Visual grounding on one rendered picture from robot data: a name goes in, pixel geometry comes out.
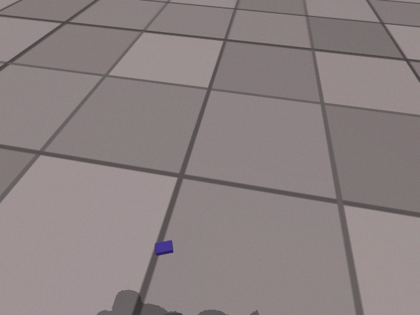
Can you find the small box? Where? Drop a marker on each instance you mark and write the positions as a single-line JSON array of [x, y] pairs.
[[164, 247]]

